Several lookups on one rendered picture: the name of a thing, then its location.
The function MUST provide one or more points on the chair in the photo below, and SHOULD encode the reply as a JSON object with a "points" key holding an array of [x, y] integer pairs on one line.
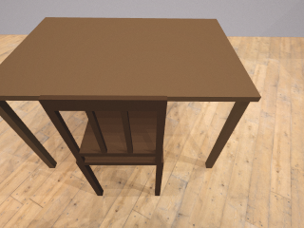
{"points": [[121, 130]]}

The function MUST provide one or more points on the table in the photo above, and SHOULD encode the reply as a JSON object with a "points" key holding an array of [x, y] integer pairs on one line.
{"points": [[185, 59]]}

